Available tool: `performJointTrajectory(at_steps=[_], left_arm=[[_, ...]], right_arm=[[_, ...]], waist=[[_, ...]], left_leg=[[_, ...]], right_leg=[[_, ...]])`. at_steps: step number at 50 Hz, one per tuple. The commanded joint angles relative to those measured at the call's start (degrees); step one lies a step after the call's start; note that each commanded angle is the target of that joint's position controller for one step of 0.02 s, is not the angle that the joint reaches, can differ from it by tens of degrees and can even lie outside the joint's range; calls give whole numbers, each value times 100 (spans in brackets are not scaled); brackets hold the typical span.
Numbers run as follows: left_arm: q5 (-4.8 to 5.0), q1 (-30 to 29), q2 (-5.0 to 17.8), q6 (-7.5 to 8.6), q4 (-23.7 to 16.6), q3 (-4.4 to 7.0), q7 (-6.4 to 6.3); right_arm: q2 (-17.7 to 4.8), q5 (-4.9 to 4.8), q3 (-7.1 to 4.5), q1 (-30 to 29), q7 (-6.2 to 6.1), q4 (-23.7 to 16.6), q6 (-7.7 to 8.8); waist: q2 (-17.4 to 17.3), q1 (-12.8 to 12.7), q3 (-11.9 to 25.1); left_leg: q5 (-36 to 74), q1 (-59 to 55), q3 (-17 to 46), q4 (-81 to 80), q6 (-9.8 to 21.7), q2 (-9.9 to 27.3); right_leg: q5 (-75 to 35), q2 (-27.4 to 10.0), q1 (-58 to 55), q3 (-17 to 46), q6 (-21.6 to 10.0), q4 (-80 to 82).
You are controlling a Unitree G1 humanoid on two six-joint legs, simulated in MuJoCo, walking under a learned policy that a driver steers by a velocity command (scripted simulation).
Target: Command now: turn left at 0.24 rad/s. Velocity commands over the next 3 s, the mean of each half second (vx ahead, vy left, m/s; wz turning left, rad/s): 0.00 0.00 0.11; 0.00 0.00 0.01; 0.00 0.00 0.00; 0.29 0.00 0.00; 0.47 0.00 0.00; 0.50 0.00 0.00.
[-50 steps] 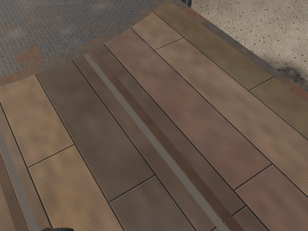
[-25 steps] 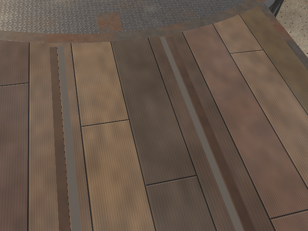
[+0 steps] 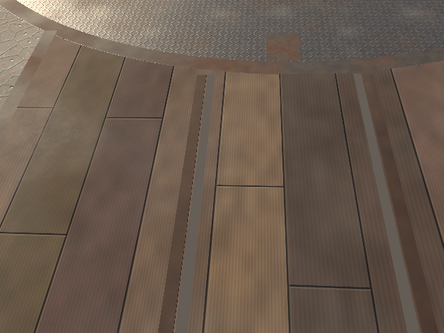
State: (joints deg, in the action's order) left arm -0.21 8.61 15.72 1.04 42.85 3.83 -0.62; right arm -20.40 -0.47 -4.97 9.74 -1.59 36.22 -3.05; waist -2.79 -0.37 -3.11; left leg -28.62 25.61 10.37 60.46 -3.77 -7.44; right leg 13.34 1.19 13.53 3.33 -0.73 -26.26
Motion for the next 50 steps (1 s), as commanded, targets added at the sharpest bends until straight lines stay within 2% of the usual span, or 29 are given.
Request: performJointTrajectory(at_steps=[1, 4, 6, 8, 9, 10, 11, 12, 13, 16, 21, 27, 35, 50], left_arm=[[12, -362, 663, 36, -365, 75, -42], [-2, -282, 780, -36, -305, 84, -36], [16, -91, 945, -90, -240, 113, -20], [92, -134, 885, -99, -186, 58, 0], [107, 68, 787, -51, -99, 13, 13], [1, 202, 683, 40, -76, -43, 48], [-79, 373, 506, 124, -70, -84, 83], [-120, 113, 552, 134, -12, -104, 78], [-104, -87, 611, 120, 2, -88, 76], [-44, -80, 594, 26, 97, -85, 5], [-29, 38, 581, -19, 374, -80, -49], [-11, 117, 639, -41, 708, -62, -101], [8, 207, 674, -71, 1121, -54, -164], [20, 347, 570, -125, 1692, -79, -223]], right_arm=[[-274, -26, -88, 126, -7, -284, 34], [6, 8, 60, -104, 20, -339, 70], [-89, -37, 45, -97, 25, -285, 90], [-91, -18, 31, 262, 28, -70, 105], [-175, 36, 32, 282, 21, -46, 114], [-450, 88, 2, 310, -27, -106, 114], [-739, 141, -59, 194, -30, -46, 100], [-317, 159, 30, 66, 40, -90, 128], [-109, 189, 97, 40, 80, -71, 165], [-133, 170, 122, 121, 83, 30, 280], [-60, 149, 176, 213, 65, 125, 346], [-28, 133, 199, 284, 72, 285, 389], [8, 114, 212, 404, 74, 611, 407], [20, 79, 264, 625, 24, 1271, 409]], waist=[[1093, 116, 439], [1340, -47, 591], [1394, -162, 631], [1245, 60, 610], [1078, 56, 605], [608, -39, 801], [-357, -329, 851], [-309, -118, 828], [-177, -36, 642], [-244, -26, 299], [-66, -36, 193], [130, -35, 238], [186, -38, 273], [231, -43, 126]], left_leg=[[199, 179, -132, 1, -213, 310], [125, -473, -618, -1547, -239, 660], [355, -852, -814, -2349, -212, 657], [1533, -1558, -939, -3819, -50, 605], [2186, -2023, -749, -4326, 98, 698], [3294, -2643, -231, -4105, 282, 1193], [3349, -2371, -30, -3635, 637, 1424], [2651, -1931, -28, -3691, 811, 1380], [2215, -1755, -66, -3761, 760, 1274], [2185, -1435, -114, -3791, 602, 1157], [2132, -1310, -113, -3806, 603, 1111], [2320, -1378, -166, -3797, 621, 1052], [2511, -1441, -302, -3792, 607, 958], [2326, -1377, -502, -3824, 524, 829]], right_leg=[[-1987, -1227, -584, 1051, -1132, 702], [-2123, -1154, -722, 864, -1114, 589], [-2243, -1237, -738, 996, -1164, 511], [-2260, -1164, -551, 941, -1008, 347], [-2071, -1092, -328, 913, -761, 348], [-1606, -942, 54, 727, -390, 188], [-620, -423, 78, 150, -26, 167], [-275, -336, -277, 10, 216, 140], [-333, -299, -278, -13, 297, 97], [-624, -324, -229, 12, 262, 22], [-656, -338, -302, 21, 320, 45], [-799, -373, -392, 45, 381, 82], [-908, -381, -462, 46, 382, 108], [-853, -316, -426, -4, 330, 183]])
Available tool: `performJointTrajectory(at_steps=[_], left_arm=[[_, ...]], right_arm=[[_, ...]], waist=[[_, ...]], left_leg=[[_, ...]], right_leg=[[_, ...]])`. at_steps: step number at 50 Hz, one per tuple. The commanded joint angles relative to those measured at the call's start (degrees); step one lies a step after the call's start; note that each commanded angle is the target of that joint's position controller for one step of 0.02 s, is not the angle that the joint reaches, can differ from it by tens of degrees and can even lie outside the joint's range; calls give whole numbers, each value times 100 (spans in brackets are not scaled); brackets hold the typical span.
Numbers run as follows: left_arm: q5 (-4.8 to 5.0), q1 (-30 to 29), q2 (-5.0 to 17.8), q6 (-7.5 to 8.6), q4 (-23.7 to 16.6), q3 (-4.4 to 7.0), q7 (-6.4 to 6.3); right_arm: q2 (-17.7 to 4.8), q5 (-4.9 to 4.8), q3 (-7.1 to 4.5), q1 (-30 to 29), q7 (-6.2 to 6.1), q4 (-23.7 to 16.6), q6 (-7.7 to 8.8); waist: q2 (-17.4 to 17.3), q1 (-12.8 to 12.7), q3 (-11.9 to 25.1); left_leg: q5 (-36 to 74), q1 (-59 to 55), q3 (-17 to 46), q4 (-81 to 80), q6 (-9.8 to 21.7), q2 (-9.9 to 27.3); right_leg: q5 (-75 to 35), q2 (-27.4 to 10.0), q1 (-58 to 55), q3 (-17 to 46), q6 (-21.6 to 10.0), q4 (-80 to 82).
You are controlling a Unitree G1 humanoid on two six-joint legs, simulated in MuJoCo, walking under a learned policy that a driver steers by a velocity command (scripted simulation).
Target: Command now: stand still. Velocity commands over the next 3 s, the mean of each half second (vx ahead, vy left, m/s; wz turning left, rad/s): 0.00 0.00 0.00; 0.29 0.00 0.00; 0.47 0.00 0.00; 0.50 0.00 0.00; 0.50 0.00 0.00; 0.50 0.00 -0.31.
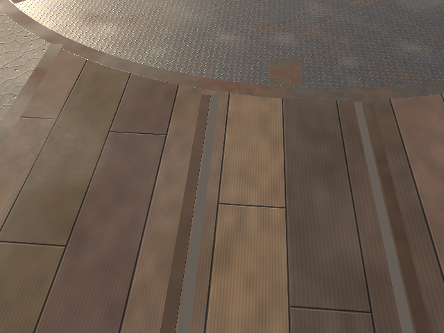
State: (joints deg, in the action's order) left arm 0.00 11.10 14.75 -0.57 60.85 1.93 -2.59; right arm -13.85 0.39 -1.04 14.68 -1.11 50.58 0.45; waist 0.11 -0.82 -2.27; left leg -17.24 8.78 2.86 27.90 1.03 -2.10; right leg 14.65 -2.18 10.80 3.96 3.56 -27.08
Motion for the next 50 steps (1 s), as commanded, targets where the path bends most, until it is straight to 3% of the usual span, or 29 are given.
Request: performJointTrajectory(at_steps=[1, 25, 26, 28, 30, 32, 34, 35, 36, 37, 38, 39, 40, 41, 43, 44, 46, 50], left_arm=[[0, 108, 657, 33, -81, 108, -27], [3, 467, 377, 17, 243, 11, -49], [2, 574, 289, 13, 296, -13, -51], [55, 574, 283, 17, 276, -5, -65], [51, 384, 209, 139, 110, -25, -30], [77, 290, 23, 355, -24, -72, 77], [158, 545, -7, 517, -18, -69, 185], [176, 978, -32, 570, 123, -57, 214], [137, 1454, 70, 591, 329, 0, 225], [87, 2153, 443, 597, 500, 114, 219], [82, 2781, 1302, 649, 547, 299, 309], [-16, 2368, 934, 729, 428, 173, 334], [18, 1910, 600, 778, 241, 94, 331], [49, 1645, 484, 794, 113, 57, 351], [51, 1601, 241, 732, 50, -29, 357], [22, 1784, 144, 687, 81, -61, 334], [-5, 2026, 223, 612, 86, -64, 259], [-26, 2015, 547, 537, -69, -21, 140]], right_arm=[[-631, -8, -123, 144, -28, -126, 59], [-446, -40, -15, 463, -75, 619, 48], [-394, -37, -2, 555, -85, 689, 37], [-618, -101, -78, 551, -130, 689, -1], [-833, -156, -150, 702, -134, 660, 40], [-1071, -210, -258, 864, -112, 679, 136], [-967, -221, -242, 425, -85, 521, 188], [-885, -264, -217, 64, -63, 398, 184], [-761, -267, -187, -163, -50, 289, 193], [-405, -192, -91, -247, -15, 212, 246], [-233, -209, -63, -260, -52, -54, 351], [-475, -308, -117, -239, -46, -39, 439], [-499, -356, -125, -166, 16, 10, 505], [-469, -308, -135, -70, 63, 116, 550], [-647, -192, -240, -368, 120, 72, 608], [-579, -179, -246, -437, 167, 60, 605], [-347, -171, -201, -702, 229, -30, 561], [-115, -187, -63, -1781, 266, -461, 540]], waist=[[-54, 3, 34], [-19, 35, -115], [-59, 35, 11], [-285, 78, -230], [-666, 197, -645], [-1137, 255, -781], [-1070, -43, -906], [-932, -321, -877], [-565, -494, -791], [516, -660, -383], [1953, -733, -135], [1219, -459, -370], [734, -257, -705], [564, -158, -665], [481, -163, -583], [581, -200, -460], [546, -254, -362], [495, -410, -586]], left_leg=[[1169, 312, 239, -570, 40, 290], [844, 419, 84, -593, -17, 215], [247, 373, 55, -660, -4, 174], [-1806, 634, 254, -821, 215, 211], [-3078, 829, 1089, -1283, 606, 777], [-3294, 906, 2289, -1806, 1116, 1638], [-2843, 1181, 2236, -1743, 1134, 1711], [-2462, 1555, 1758, -1470, 916, 1420], [-1754, 1877, 1164, -837, 674, 964], [-916, 2354, 256, 915, 328, 355], [-1329, 3275, -280, 2428, 127, -192], [-1439, 3612, 256, 3530, 200, 102], [-873, 3895, 391, 3930, 318, 370], [-347, 3895, 281, 3919, 379, 559], [365, 3811, 64, 3446, 349, 802], [550, 3677, -82, 3263, 288, 812], [800, 3652, -302, 2858, 117, 781], [1501, 3028, -570, 1221, -85, 556]], right_leg=[[-977, 26, -149, -71, -102, 269], [-799, 123, 6, -148, -162, 289], [-309, 204, -40, -242, -171, 272], [1283, 498, 340, -541, -274, -149], [1728, 517, 1039, -610, -393, -721], [1083, 301, 1257, -576, -472, -1642], [1184, 125, 947, -507, -715, -1245], [971, 168, 124, -563, -820, -363], [537, 242, -651, -436, -788, 195], [799, -576, -1481, 871, -923, 815], [1656, -1807, -1920, 3326, -1694, 1781], [1996, -2104, -1592, 3933, -1927, 1956], [1788, -1943, -1430, 3295, -1794, 1915], [1365, -1623, -1426, 2575, -1590, 1924], [-84, -1199, -1535, 1488, -1270, 1960], [-725, -1034, -1591, 1108, -1213, 1942], [-1626, -928, -1624, 684, -1272, 1921], [-1673, -817, -915, 253, -1324, 2181]])
Over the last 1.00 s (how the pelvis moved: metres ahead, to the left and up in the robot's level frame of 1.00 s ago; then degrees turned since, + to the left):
0.00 0.04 0.00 0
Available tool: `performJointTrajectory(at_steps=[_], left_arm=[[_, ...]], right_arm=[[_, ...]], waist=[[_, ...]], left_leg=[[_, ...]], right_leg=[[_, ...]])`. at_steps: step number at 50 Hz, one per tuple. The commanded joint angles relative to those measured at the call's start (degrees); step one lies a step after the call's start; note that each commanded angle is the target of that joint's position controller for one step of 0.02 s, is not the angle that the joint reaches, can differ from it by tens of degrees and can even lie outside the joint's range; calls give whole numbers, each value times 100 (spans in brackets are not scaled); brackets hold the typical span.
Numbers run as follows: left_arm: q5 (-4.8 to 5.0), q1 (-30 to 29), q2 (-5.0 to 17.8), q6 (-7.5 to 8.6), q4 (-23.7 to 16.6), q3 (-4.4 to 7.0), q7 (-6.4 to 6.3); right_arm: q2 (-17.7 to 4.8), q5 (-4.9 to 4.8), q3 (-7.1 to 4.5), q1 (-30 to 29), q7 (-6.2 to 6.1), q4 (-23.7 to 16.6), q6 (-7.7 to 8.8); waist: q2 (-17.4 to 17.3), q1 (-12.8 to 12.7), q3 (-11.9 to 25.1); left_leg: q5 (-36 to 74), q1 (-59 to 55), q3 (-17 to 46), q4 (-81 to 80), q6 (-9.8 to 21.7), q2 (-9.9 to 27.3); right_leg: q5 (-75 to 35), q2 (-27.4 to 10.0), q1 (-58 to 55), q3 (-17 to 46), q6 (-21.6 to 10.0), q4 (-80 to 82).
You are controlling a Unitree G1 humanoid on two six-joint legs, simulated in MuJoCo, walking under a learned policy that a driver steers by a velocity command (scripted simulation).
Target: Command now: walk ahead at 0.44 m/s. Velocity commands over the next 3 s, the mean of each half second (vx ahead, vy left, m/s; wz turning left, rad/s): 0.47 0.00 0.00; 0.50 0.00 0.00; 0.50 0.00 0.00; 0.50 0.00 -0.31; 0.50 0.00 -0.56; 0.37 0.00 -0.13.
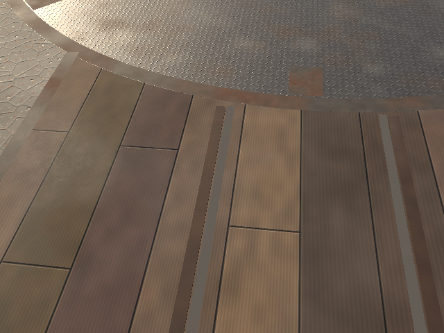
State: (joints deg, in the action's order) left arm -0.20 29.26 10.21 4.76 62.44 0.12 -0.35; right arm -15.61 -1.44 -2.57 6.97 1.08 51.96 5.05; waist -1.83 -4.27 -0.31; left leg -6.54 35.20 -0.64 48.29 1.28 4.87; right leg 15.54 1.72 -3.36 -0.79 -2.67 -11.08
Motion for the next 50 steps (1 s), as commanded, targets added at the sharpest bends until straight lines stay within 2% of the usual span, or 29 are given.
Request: performJointTrajectory(at_steps=[1, 4, 6, 8, 9, 10, 11, 12, 13, 14, 15, 17, 20, 23, 27, 31, 34, 35, 36, 37, 38, 39, 40, 41, 42, 43, 45, 48, 50], left_arm=[[13, 263, 1059, 7, -226, 181, -94], [109, 330, 1108, 9, -198, 238, -108], [115, 202, 1173, -24, -238, 290, -112], [50, 6, 1292, -100, -324, 346, -104], [6, -76, 1243, -147, -396, 325, -95], [-85, -57, 1063, -147, -559, 237, -79], [-16, 734, 78, -16, -581, -1, -6], [146, 292, 625, 158, -584, 115, 23], [316, -326, 976, 259, -806, 225, 38], [310, -658, 1037, 302, -879, 240, -3], [234, -793, 1019, 283, -891, 296, -47], [176, -567, 787, 129, -860, 317, -63], [108, -931, 762, -1, -1057, 355, -90], [49, -1763, 804, 17, -1372, 374, -74], [82, -2670, 663, 89, -1625, 297, 28], [142, -3279, 723, 124, -1898, 265, 162], [153, -3168, 925, 168, -1988, 322, 248], [153, -2814, 1064, 178, -1920, 388, 249], [148, -1998, 1277, 176, -1678, 518, 225], [100, -886, 1635, 165, -1403, 651, 174], [4, -206, 2241, 123, -1242, 798, 162], [29, -173, 1740, 113, -1222, 652, 185], [61, -720, 1422, 128, -1306, 538, 180], [53, -1258, 1231, 131, -1441, 474, 174], [23, -1599, 1061, 138, -1485, 420, 198], [-18, -1757, 931, 162, -1490, 379, 216], [-19, -1699, 943, 195, -1397, 387, 238], [-12, -1404, 1163, 211, -1227, 446, 157], [6, -1223, 1182, 170, -1143, 446, 89]], right_arm=[[26, -18, 99, -1167, 65, -658, 77], [-126, -52, 95, -1457, 128, -826, 85], [-303, -43, 32, -1346, 166, -860, 119], [-629, -40, -145, -467, 142, -648, 124], [-848, -65, -284, 506, 97, -341, 95], [-1225, 0, -395, 1539, 27, -115, 51], [-1517, 104, -429, 1910, 79, 37, 33], [-962, 65, -274, 1595, 101, 17, 58], [-711, 50, -205, 1017, 90, -60, 92], [-590, 71, -161, 517, 102, -170, 131], [-464, 135, -132, 260, 132, -200, 163], [-263, 187, -71, 179, 160, -108, 192], [-441, 144, -92, 462, 87, 85, 226], [-623, 143, -124, 804, -49, 189, 178], [-754, 77, -134, 1260, -125, 308, 119], [-784, 28, -156, 1720, -142, 515, 7], [-885, 27, -212, 1681, -168, 534, -97], [-938, 39, -227, 1556, -169, 495, -128], [-873, 65, -199, 1449, -164, 455, -165], [-688, 140, -107, 1448, -164, 332, -170], [47, 164, 114, 2155, -98, 255, -51], [-173, 58, 85, 2083, -65, 368, 104], [-724, -112, -63, 1504, -41, 199, 200], [-756, -140, -72, 1122, -61, 108, 233], [-685, -62, -95, 928, -100, 91, 210], [-605, 2, -129, 984, -126, 115, 134], [-311, 41, -104, 1168, -135, 175, -13], [-314, 95, -130, 727, -161, -11, -89], [-294, 122, -136, 290, -146, -160, -70]], waist=[[743, -85, -827], [775, 12, -963], [779, 244, -781], [958, 785, -54], [910, 1243, 545], [326, 1552, 1309], [-1405, 1018, 2247], [-993, 1147, 1777], [-733, 981, 803], [-102, 784, 419], [77, 596, 198], [-151, 293, 143], [-143, 242, -207], [-26, 437, -396], [-25, 743, -442], [-30, 900, -552], [-164, 676, -373], [-267, 443, -131], [-240, 18, 368], [12, -389, 1193], [1418, -171, 2074], [1475, -244, 2356], [1141, -156, 1361], [750, 14, 801], [468, 177, 388], [543, 370, 230], [598, 528, 159], [488, 516, -79], [480, 416, -170]], left_leg=[[557, 201, -279, -1059, -109, -204], [699, 25, -152, -1544, 58, -225], [548, -293, -126, -1753, 242, -305], [313, -1564, -317, -1679, 472, -631], [344, -2822, -354, -1728, 633, -710], [-113, -4607, 909, -1649, 985, 344], [-1773, -6094, 3969, -2641, 1941, 1749], [-2141, -5657, 4533, -3332, 1735, 1602], [-1690, -4790, 3590, -3394, 1483, 1468], [-816, -3882, 2814, -3514, 1356, 1281], [-154, -3185, 2215, -3636, 1269, 1065], [157, -2553, 1570, -3946, 1237, 775], [321, -2179, 1122, -4288, 1346, 693], [456, -2428, 913, -4400, 1296, 645], [589, -2637, 484, -4378, 1073, 461], [713, -3520, 537, -4049, 1031, 793], [1562, -4068, 588, -3533, 882, 1024], [2488, -4083, 506, -3094, 806, 968], [3273, -3896, 293, -2136, 673, 705], [2579, -2954, 68, -633, 488, 396], [-146, -528, -168, 1687, 41, -622], [-2584, 284, 692, 2559, 84, -784], [-2307, 773, 757, 2862, 211, -410], [-1740, 679, 587, 2643, 251, -76], [-1347, 453, 482, 2241, 220, 125], [-1067, 85, 506, 1910, 200, 299], [-829, -276, 434, 1626, 121, 352], [-207, 209, 394, 905, -29, 406], [410, 439, 366, 196, -93, 386]], right_leg=[[-1721, -1240, 588, 688, -724, 645], [-1964, -1489, 321, 624, -706, 617], [-2869, -1621, -65, 519, -592, 259], [-4944, -1557, -202, 317, -440, -902], [-5251, -1311, 170, 157, -286, -2044], [-3538, -1003, 1528, 43, -137, -3829], [1082, 197, 3447, 233, 193, -5892], [1577, 6, 4055, 931, 51, -6658], [1142, -283, 4468, 774, -55, -6791], [574, -601, 4194, 670, -83, -6543], [246, -799, 3903, 597, -64, -6222], [20, -1005, 3354, 606, -40, -5833], [-271, -1115, 3637, 462, 108, -5199], [-1221, -1130, 4230, 395, 263, -4089], [-2222, -817, 3881, 85, 279, -2597], [-1973, -702, 4094, 126, 173, -2011], [-1314, -564, 3773, 81, -51, -1771], [-1149, -393, 3185, -65, -155, -1714], [-1196, -206, 2081, -222, -315, -1618], [-1301, -749, 333, 352, -625, -1843], [-477, -2233, -1981, 3013, -1573, -1515], [55, -2510, -2159, 4390, -1732, -660], [110, -2296, -1375, 3530, -1380, -574], [-338, -2060, -471, 2686, -1193, -441], [-839, -1816, 319, 2095, -1087, -231], [-1120, -1592, 816, 1659, -973, -38], [-1472, -1439, 1260, 1276, -1014, 229], [-1911, -1420, 1259, 936, -1105, 438], [-1946, -1351, 1119, 745, -1032, 493]])
Over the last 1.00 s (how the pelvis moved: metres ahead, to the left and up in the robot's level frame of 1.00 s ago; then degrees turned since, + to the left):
0.12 -0.04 0.01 0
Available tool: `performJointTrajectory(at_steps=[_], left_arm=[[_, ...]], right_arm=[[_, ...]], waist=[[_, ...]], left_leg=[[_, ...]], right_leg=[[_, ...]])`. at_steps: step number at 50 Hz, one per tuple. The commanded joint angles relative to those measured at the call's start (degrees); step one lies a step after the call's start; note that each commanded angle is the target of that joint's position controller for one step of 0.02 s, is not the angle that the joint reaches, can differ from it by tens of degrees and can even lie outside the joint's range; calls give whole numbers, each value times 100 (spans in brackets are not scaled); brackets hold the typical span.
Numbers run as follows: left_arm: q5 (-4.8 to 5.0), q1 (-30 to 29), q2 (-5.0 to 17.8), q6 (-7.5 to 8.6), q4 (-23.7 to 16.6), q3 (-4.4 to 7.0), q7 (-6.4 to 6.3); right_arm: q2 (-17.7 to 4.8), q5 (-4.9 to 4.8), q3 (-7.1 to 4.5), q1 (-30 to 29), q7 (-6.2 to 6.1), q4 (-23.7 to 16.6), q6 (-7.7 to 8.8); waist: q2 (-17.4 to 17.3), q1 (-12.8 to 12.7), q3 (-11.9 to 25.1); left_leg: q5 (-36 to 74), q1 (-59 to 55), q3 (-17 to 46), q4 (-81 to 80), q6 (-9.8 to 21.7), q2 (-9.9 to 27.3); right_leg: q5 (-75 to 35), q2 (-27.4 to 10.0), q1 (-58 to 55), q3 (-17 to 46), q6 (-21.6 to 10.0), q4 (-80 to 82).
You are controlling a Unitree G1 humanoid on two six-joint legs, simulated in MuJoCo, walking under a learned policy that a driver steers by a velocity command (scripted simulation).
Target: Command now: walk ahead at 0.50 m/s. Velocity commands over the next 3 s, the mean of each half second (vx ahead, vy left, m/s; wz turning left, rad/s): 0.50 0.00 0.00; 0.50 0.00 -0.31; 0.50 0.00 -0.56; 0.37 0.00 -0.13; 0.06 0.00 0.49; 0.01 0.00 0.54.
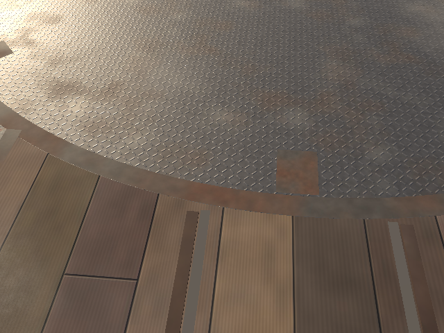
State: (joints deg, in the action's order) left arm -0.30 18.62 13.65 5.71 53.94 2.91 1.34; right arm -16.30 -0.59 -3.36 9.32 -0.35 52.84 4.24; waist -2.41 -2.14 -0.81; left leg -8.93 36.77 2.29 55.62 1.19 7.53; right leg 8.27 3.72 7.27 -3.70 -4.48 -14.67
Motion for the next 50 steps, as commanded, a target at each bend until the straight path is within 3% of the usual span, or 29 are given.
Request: performJointTrajectory(at_steps=[1, 4, 9, 12, 13, 14, 15, 16, 17, 18, 19, 20, 22, 24, 27, 31, 37, 38, 40, 41, 42, 43, 44, 45, 46, 47, 48, 49, 50], left_arm=[[27, -97, 840, 55, -266, 162, -105], [73, 197, 914, 30, -136, 171, -153], [122, 623, 958, -100, 139, 214, -193], [132, 477, 1068, -185, 142, 268, -227], [127, 346, 1095, -218, 111, 273, -229], [97, 300, 966, -248, 70, 219, -229], [-7, 386, 786, -243, -75, 120, -236], [19, 1106, -22, -113, -57, -96, -156], [161, 695, 584, 26, -28, 27, -139], [299, 159, 884, 117, -215, 113, -123], [288, -126, 885, 144, -272, 118, -162], [196, -273, 851, 122, -288, 162, -196], [150, -50, 609, -17, -241, 169, -203], [130, -113, 474, -119, -278, 160, -217], [64, -733, 505, -147, -498, 179, -227], [124, -1342, 352, -112, -635, 107, -123], [182, -2141, 377, -116, -1056, 51, 81], [177, -2161, 410, -112, -1118, 57, 127], [156, -1882, 579, -119, -1162, 133, 189], [145, -1371, 742, -136, -1078, 234, 194], [151, -477, 1013, -155, -839, 404, 165], [140, 475, 1543, -196, -687, 585, 66], [185, 474, 1853, -172, -696, 607, 84], [155, 592, 1330, -148, -747, 455, 78], [116, 306, 1115, -113, -793, 397, 57], [101, -86, 1029, -89, -908, 363, 52], [67, -420, 893, -84, -1014, 321, 52], [11, -592, 787, -76, -1097, 276, 38], [29, -640, 797, -80, -1131, 275, 20]], right_arm=[[-186, 34, -47, -138, 16, -305, 29], [-94, 2, 4, -770, 74, -473, 74], [-155, -53, 36, -1444, 223, -770, 143], [-367, -64, -39, -1158, 288, -765, 194], [-510, -57, -123, -675, 277, -637, 200], [-772, -45, -270, 273, 240, -329, 194], [-1204, 30, -391, 1332, 182, -112, 178], [-1474, 23, -443, 1638, 215, 35, 145], [-918, -31, -278, 1493, 221, -18, 158], [-710, -30, -213, 986, 200, -115, 181], [-598, 6, -168, 511, 197, -225, 193], [-449, 56, -130, 239, 209, -261, 204], [-297, 114, -83, 149, 228, -207, 228], [-437, 79, -114, 292, 193, -107, 250], [-623, 70, -156, 549, 82, 7, 223], [-670, 66, -151, 733, 1, 97, 194], [-716, 28, -185, 1154, -28, 344, 69], [-754, 17, -203, 1116, -41, 335, 29], [-910, 0, -252, 914, -82, 243, -42], [-965, 2, -269, 812, -110, 190, -95], [-903, 16, -239, 764, -144, 115, -146], [-764, 120, -156, 854, -171, -64, -118], [75, 218, 112, 1397, -35, -228, 74], [-485, 4, -3, 841, 56, -252, 307], [-709, -168, -64, 359, 101, -429, 442], [-676, -129, -58, 166, 71, -459, 497], [-694, -8, -110, 104, 32, -447, 483], [-699, 36, -145, 174, 19, -458, 408], [-641, 60, -160, 234, 9, -486, 331]], waist=[[560, 151, -158], [548, -53, -289], [541, -185, -479], [684, 97, -222], [748, 390, 92], [654, 807, 668], [8, 1102, 1526], [-1506, 679, 2183], [-894, 889, 1934], [-670, 799, 1141], [-167, 613, 720], [-16, 462, 399], [-182, 188, 315], [-153, 127, 138], [-15, 242, -80], [-82, 444, -194], [-8, 665, -447], [-41, 622, -435], [-216, 378, -159], [-268, 77, 185], [-121, -349, 665], [650, -629, 1318], [1890, -56, 1875], [1253, -404, 1960], [1020, -403, 1224], [421, -207, 823], [200, 6, 535], [293, 199, 482], [357, 294, 427]], left_leg=[[960, 245, 30, -926, -91, 75], [1564, 17, -163, -1862, -86, -122], [1178, 264, -133, -2520, 88, -241], [551, -381, -287, -2702, 301, -450], [490, -1148, -471, -2783, 412, -652], [625, -2477, -522, -2789, 583, -737], [689, -4281, 728, -2632, 971, 330], [-527, -6047, 3456, -3344, 1867, 1489], [-1111, -5869, 3732, -3769, 1653, 1350], [-855, -5139, 2893, -3881, 1408, 1203], [-257, -4304, 2260, -4032, 1287, 1017], [239, -3606, 1796, -4207, 1244, 838], [572, -2966, 1295, -4533, 1212, 608], [812, -2702, 967, -4772, 1293, 568], [1056, -2818, 667, -4954, 1287, 526], [1083, -2942, -104, -5051, 994, 303], [1414, -4144, -528, -4724, 843, 745], [1753, -4322, -591, -4546, 788, 814], [3476, -4465, -790, -3855, 651, 835], [4404, -4406, -941, -3090, 552, 758], [4597, -3994, -1152, -1894, 371, 505], [2881, -2524, -1251, 2, 129, 227], [-2135, -39, -634, 1769, -172, -1050], [-2316, 620, 340, 2297, -11, -857], [-1789, 979, 318, 2209, 127, -597], [-1314, 759, 281, 1808, 164, -352], [-1064, 395, 266, 1332, 113, -193], [-935, -17, 316, 1083, 72, -82], [-896, -182, 301, 824, -10, -66]], right_leg=[[-1173, -1479, 44, 909, -788, 875], [-953, -1401, -52, 693, -682, 936], [-1193, -1792, -1025, 749, -647, 573], [-2348, -1916, -1373, 748, -502, 10], [-3300, -1792, -1311, 622, -411, -568], [-3616, -1474, -916, 402, -251, -1660], [-1977, -1091, 349, 147, -42, -3481], [2096, 6, 2623, 356, 310, -5349], [2536, -236, 3259, 1119, 197, -6010], [2041, -520, 3614, 1016, 101, -6069], [1482, -837, 3409, 846, 102, -5818], [1156, -1015, 3178, 790, 140, -5487], [859, -1206, 2604, 814, 180, -5115], [670, -1275, 2663, 731, 280, -4742], [-170, -1301, 3177, 681, 449, -3848], [-1379, -1106, 2972, 466, 404, -2565], [-1003, -889, 3322, 414, 126, -1860], [-754, -843, 3301, 350, 53, -1821], [-198, -563, 2687, 33, -129, -1840], [-63, -331, 1966, -157, -244, -1814], [-250, -78, 745, -206, -417, -1588], [-343, -1010, -1044, 1301, -832, -1544], [819, -2235, -2864, 4461, -1847, -778], [1196, -2239, -2997, 4809, -1678, -269], [748, -2065, -2425, 4009, -1445, -209], [142, -1846, -1601, 3382, -1316, -148], [-460, -1683, -827, 2933, -1249, -46], [-829, -1542, -353, 2690, -1223, 85], [-967, -1461, -94, 2558, -1238, 197]])
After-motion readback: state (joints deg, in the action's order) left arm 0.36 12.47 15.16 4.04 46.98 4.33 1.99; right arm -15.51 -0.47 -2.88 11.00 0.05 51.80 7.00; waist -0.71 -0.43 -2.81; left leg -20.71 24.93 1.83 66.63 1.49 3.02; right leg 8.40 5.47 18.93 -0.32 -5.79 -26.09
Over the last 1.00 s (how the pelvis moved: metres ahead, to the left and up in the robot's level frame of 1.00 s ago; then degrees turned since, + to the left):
0.57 -0.02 0.00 0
